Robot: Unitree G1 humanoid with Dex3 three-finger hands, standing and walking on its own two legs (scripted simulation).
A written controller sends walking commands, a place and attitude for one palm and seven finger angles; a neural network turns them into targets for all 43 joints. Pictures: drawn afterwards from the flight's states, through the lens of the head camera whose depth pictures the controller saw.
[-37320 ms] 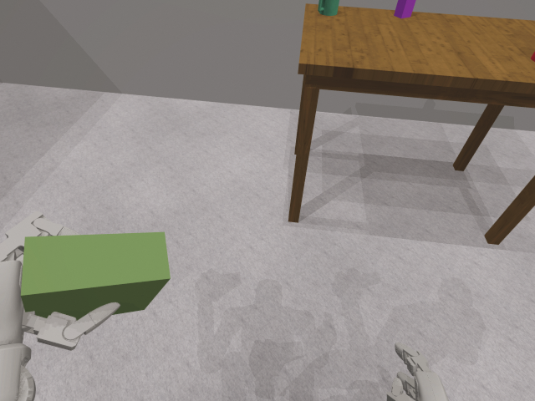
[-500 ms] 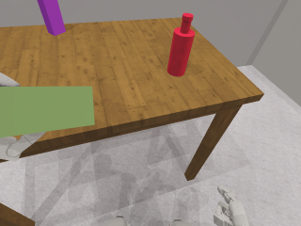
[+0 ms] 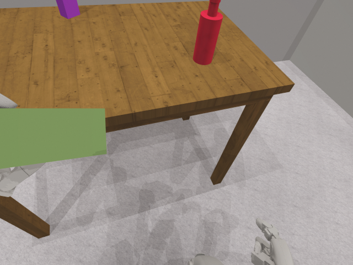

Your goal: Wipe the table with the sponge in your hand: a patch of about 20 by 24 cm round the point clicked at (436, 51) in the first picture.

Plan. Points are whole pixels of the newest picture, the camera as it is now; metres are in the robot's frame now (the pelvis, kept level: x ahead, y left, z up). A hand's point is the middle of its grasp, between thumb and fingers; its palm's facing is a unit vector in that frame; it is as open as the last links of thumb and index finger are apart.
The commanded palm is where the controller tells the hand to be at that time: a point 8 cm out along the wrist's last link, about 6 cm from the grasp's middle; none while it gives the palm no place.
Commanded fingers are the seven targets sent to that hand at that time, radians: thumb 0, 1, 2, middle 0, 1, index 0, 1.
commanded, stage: stop stepping back and stand still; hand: left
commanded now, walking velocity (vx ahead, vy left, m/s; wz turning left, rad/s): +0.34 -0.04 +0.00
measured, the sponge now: (53, 129) +0.25 +0.20 +0.24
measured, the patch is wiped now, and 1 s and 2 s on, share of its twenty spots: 1.00 1.00 1.00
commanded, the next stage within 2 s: stand and wait in 0.60 s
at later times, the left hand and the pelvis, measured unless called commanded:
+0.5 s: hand out of the picture +0.15 +0.23 +0.26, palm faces +0.54 -0.80 -0.28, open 9.9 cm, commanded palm +0.09 +0.26 +0.27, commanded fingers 0.00 0.10 1.30 -1.20 -1.60 -1.20 -1.60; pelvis -0.06 -0.02 +0.00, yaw +1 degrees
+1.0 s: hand out of the picture +0.16 +0.24 +0.24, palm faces +0.47 -0.82 -0.33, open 9.9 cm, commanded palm +0.10 +0.28 +0.27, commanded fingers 0.00 0.10 1.30 -1.20 -1.60 -1.20 -1.60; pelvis -0.06 +0.00 +0.00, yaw +0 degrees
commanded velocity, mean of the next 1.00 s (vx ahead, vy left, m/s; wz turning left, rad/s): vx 0.08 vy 0.02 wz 0.00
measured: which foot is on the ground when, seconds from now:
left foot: down 0.00-1.00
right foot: up 0.00-0.06, down 0.08-1.00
